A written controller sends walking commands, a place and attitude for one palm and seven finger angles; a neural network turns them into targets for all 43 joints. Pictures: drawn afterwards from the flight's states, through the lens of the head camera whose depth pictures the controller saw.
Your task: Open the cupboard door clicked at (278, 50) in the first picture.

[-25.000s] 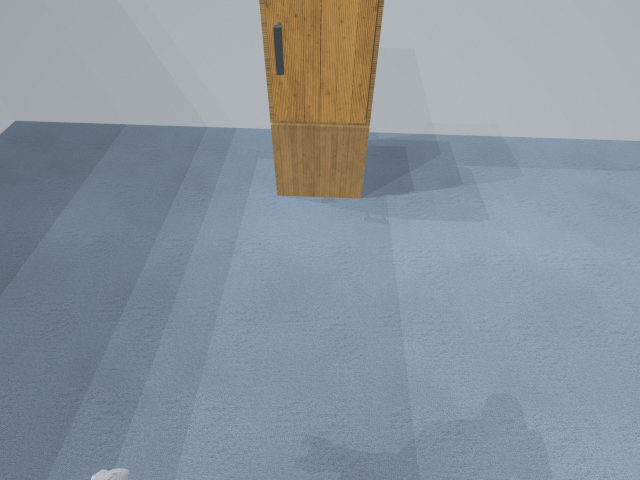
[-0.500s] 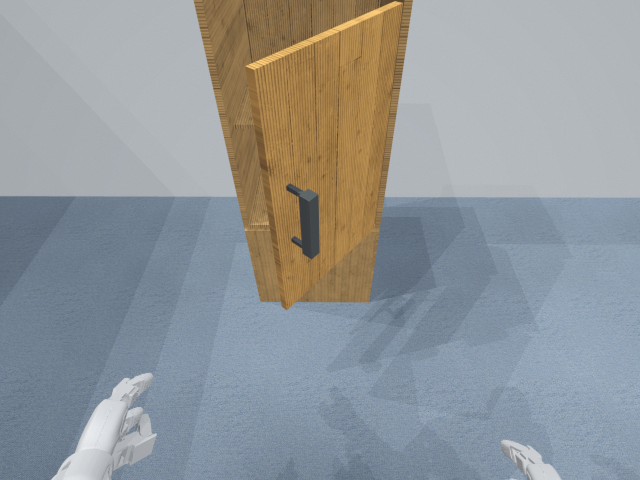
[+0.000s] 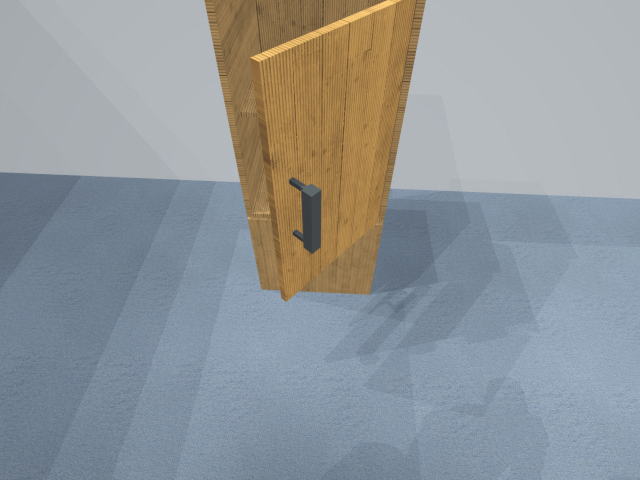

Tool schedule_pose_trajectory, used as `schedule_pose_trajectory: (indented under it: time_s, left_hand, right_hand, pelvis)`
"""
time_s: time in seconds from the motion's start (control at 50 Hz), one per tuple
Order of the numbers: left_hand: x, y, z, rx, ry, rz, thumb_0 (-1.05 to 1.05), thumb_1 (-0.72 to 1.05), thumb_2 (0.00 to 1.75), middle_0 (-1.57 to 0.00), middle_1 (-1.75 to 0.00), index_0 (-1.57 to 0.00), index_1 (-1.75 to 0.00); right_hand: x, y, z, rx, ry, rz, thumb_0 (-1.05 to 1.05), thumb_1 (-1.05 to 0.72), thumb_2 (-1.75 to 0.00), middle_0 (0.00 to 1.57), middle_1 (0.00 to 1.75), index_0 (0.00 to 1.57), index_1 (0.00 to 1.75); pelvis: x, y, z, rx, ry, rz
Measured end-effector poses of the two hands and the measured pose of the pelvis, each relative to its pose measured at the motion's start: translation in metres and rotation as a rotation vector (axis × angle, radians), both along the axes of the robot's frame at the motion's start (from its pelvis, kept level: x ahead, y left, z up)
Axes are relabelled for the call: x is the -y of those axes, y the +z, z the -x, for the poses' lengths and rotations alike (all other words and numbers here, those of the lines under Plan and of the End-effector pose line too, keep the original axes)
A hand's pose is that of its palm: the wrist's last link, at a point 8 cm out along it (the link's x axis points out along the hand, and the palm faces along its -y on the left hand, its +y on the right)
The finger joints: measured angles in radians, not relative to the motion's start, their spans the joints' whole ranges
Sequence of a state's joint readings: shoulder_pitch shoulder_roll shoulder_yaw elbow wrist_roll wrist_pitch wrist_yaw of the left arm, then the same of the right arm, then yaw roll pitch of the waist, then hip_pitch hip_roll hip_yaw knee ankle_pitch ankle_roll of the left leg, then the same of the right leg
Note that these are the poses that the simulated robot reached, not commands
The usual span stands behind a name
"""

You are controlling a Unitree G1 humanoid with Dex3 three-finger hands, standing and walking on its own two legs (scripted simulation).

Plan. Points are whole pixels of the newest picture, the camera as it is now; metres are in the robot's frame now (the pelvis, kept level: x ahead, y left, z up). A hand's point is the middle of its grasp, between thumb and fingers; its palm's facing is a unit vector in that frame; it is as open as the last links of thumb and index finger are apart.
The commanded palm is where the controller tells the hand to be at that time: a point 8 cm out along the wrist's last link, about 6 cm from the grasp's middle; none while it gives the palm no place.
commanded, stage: let the arm hang, fingers relaxed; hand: left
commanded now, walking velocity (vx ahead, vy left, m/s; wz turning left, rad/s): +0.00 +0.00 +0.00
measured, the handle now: (303, 215) +0.58 +0.07 -0.06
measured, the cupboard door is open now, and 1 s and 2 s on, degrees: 50 50 50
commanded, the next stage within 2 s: look to check the result in 0.42 s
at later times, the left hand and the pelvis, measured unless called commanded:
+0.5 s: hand out of the picture +0.02 +0.15 -0.18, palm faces +0.04 -0.98 -0.18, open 7.3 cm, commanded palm none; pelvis +0.02 -0.01 +0.00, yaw +0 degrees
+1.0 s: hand out of the picture +0.02 +0.14 -0.17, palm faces +0.05 -0.98 -0.20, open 7.4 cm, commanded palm none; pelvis +0.04 -0.03 +0.00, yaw -1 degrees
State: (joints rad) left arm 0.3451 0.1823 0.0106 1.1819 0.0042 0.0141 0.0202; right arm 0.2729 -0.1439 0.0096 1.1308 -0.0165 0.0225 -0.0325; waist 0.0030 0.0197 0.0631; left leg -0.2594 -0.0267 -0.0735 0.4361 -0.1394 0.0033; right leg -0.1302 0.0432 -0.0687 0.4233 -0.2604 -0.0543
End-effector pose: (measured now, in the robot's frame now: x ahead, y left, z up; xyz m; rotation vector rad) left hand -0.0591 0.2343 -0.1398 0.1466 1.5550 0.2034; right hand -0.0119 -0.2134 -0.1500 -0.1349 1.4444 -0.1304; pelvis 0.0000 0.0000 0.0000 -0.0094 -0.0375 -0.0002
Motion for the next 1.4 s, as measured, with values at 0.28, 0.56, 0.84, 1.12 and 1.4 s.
schedule_pose_trajectory:
  time_s: [0.28,0.56,0.84,1.12,1.4]
  left_hand:
    - [0.025,-0.006,-0.077,0.184,-0.040,0.031,0.00,0.91,0.89,-0.20,-0.30,-0.20,-0.30]
    - [0.035,-0.006,-0.070,0.134,-0.017,0.034,0.00,0.92,0.89,-0.20,-0.30,-0.20,-0.30]
    - [0.042,-0.004,-0.061,0.094,-0.001,0.027,0.00,0.91,0.89,-0.20,-0.30,-0.20,-0.30]
    - [0.045,-0.003,-0.083,0.130,-0.015,0.017,0.00,0.91,0.89,-0.20,-0.30,-0.20,-0.30]
    - [0.036,-0.011,-0.102,0.103,-0.069,0.021,0.00,0.91,0.89,-0.20,-0.30,-0.20,-0.30]
  right_hand:
    - [-0.002,-0.003,-0.003,0.011,-0.030,-0.018,0.01,-0.91,-0.90,0.20,0.30,0.20,0.30]
    - [0.010,-0.001,-0.018,0.009,-0.027,-0.001,0.01,-0.90,-0.90,0.20,0.30,0.19,0.30]
    - [0.022,-0.002,-0.037,0.026,-0.010,0.007,0.01,-0.91,-0.90,0.20,0.30,0.20,0.30]
    - [0.030,-0.002,-0.044,0.033,-0.016,0.009,0.01,-0.91,-0.90,0.20,0.30,0.20,0.30]
    - [0.039,-0.005,-0.037,0.048,-0.129,0.055,0.01,-0.90,-0.90,0.20,0.30,0.20,0.30]
  pelvis:
    - [0.007,-0.001,-0.012,0.001,-0.004,-0.011]
    - [0.015,0.000,-0.023,-0.003,-0.004,-0.013]
    - [0.022,0.000,-0.031,-0.004,-0.005,-0.017]
    - [0.029,0.000,-0.038,-0.004,-0.010,-0.021]
    - [0.026,-0.008,-0.040,-0.012,-0.096,-0.006]
